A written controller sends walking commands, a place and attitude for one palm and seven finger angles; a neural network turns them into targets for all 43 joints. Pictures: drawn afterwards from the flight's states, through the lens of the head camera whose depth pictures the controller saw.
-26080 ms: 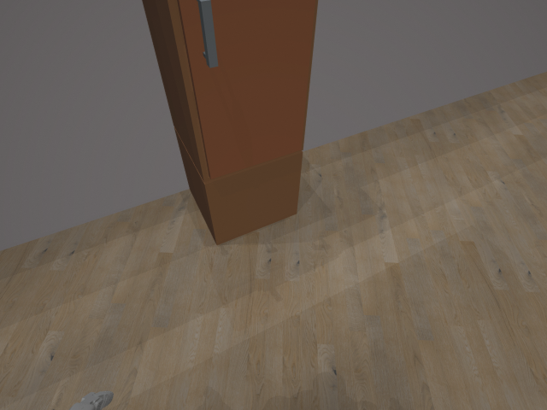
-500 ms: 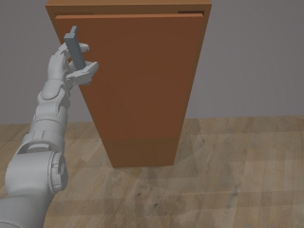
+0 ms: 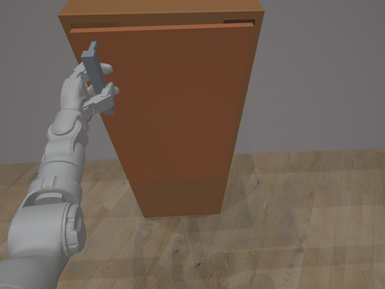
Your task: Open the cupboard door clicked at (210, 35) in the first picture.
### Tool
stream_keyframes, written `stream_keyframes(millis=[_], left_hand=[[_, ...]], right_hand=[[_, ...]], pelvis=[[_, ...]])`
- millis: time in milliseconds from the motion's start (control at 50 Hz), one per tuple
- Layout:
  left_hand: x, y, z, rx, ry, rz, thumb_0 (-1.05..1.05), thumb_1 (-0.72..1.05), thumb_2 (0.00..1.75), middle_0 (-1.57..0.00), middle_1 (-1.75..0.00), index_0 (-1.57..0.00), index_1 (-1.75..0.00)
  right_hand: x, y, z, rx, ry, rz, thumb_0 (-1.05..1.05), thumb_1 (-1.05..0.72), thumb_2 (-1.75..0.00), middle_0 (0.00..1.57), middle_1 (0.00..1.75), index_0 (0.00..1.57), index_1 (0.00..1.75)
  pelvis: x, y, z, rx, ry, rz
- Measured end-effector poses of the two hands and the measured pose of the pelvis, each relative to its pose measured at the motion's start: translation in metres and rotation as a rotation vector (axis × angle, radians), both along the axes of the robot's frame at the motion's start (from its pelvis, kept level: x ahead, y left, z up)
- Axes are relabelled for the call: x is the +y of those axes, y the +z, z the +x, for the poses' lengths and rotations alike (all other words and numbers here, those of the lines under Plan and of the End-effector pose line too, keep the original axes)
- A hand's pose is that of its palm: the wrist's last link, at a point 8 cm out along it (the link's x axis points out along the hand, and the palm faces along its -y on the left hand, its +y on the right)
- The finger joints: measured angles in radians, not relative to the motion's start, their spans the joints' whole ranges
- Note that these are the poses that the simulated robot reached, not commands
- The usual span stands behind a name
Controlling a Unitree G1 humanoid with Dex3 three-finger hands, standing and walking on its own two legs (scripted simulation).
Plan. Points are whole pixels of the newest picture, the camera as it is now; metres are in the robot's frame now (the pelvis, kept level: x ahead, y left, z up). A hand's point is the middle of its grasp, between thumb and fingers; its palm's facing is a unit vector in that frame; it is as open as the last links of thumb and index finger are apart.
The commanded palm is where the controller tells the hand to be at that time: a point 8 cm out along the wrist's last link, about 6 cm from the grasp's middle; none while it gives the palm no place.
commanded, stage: pull the door open along its arc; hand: left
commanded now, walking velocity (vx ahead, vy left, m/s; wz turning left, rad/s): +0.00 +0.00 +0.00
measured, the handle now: (102, 79) +0.53 +0.19 +0.17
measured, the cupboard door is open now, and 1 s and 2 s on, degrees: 1 35 42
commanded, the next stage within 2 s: open thumb and fingers to let go in 1.18 s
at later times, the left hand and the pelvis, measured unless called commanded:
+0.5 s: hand (135, 149) +0.32 +0.09 +0.17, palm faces +0.25 -0.96 +0.10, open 6.4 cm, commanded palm +0.28 +0.14 +0.17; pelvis +0.00 -0.01 +0.01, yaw +1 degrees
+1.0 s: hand (151, 158) +0.30 +0.06 +0.17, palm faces +0.38 -0.92 +0.02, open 6.3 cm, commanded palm +0.23 +0.09 +0.17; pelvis -0.01 -0.04 +0.01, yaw +3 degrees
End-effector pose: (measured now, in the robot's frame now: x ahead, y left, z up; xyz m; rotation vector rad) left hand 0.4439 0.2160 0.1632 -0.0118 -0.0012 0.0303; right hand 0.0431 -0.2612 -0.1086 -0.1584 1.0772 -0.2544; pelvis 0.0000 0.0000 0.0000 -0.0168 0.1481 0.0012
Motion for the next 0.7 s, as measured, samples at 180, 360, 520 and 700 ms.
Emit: stream_keyframes(millis=[180, 360, 520, 700], left_hand=[[-0.007, -0.003, -0.039, -0.038, -0.042, -0.007, 0.00, 0.71, 0.74, -0.32, -1.34, -0.31, -1.30], [-0.047, -0.005, -0.119, -0.050, 0.050, -0.085, 0.01, 0.67, 0.71, -0.31, -1.33, -0.31, -1.26], [-0.084, 0.001, -0.157, 0.009, 0.253, -0.082, 0.02, 0.65, 0.75, -0.30, -1.29, -0.33, -1.29], [-0.100, 0.005, -0.160, 0.043, 0.438, 0.002, 0.01, 0.69, 0.82, -0.30, -1.29, -0.32, -1.31]], right_hand=[[0.004, 0.008, 0.031, -0.097, 0.005, 0.029, 0.01, -0.90, -0.90, 0.21, 0.30, 0.20, 0.30], [0.021, 0.035, 0.116, -0.339, 0.110, 0.077, 0.01, -0.91, -0.90, 0.20, 0.30, 0.20, 0.30], [0.050, 0.062, 0.175, -0.440, 0.285, 0.100, 0.01, -0.90, -0.90, 0.20, 0.30, 0.20, 0.30], [0.056, 0.049, 0.168, -0.369, 0.336, 0.137, 0.01, -0.90, -0.90, 0.21, 0.30, 0.20, 0.30]], pelvis=[[-0.001, 0.004, 0.008, -0.044, -0.022, 0.008], [-0.003, 0.007, 0.011, -0.109, -0.026, 0.015], [-0.016, 0.007, 0.000, -0.167, 0.032, 0.022], [-0.032, 0.007, -0.009, -0.181, 0.065, 0.029]])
